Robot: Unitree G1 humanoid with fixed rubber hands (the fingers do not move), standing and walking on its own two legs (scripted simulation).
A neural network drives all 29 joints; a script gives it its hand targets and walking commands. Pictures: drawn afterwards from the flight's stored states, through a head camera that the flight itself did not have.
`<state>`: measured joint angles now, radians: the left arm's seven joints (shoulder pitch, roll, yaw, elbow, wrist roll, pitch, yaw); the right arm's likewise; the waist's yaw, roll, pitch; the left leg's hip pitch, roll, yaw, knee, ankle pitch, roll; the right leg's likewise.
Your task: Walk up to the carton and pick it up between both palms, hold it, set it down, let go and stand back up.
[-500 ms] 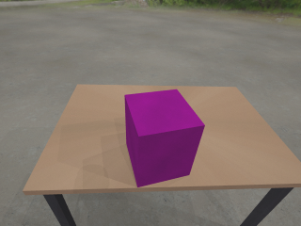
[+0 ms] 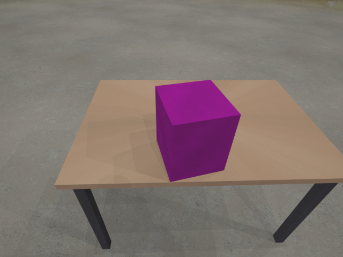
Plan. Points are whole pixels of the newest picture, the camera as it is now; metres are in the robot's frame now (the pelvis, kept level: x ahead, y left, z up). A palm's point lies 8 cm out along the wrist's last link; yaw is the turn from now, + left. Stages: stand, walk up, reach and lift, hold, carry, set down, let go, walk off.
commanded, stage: stand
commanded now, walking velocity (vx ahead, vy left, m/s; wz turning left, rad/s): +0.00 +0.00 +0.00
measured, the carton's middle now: (190, 129) +0.52 -0.07 +0.00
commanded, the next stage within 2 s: none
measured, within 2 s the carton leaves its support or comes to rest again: neither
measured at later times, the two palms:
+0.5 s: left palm out of the picture -0.15 +0.24 -0.19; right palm out of the picture -0.08 -0.22 -0.13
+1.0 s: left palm out of the picture +0.07 +0.27 -0.15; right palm out of the picture -0.10 -0.18 -0.15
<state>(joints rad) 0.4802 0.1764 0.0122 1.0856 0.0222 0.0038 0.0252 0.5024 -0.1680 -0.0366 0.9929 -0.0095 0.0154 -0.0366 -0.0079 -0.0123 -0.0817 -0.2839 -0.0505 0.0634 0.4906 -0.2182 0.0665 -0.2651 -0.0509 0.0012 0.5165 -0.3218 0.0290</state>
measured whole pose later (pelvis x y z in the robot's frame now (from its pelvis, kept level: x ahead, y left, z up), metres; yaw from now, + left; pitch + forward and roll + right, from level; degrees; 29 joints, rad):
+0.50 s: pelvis -0.08 +0.03 -0.02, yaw +3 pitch -5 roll -4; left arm 0.43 0.16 0.06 1.13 0.04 0.02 0.02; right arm 0.49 -0.17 -0.07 0.86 -0.03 0.01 -0.02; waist 0.02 -0.01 -0.04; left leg -0.26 0.06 0.00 0.77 -0.50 0.00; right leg -0.30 -0.02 -0.11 0.70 -0.37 0.00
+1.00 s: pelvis -0.01 +0.04 -0.02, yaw -2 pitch -4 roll -1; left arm 0.24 0.20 0.02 0.96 0.02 0.01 0.01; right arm 0.54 -0.16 0.00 0.95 -0.04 -0.01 -0.04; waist -0.06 0.01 0.04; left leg -0.11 0.03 0.10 0.70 -0.51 0.04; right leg -0.32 -0.05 -0.07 0.66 -0.27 0.03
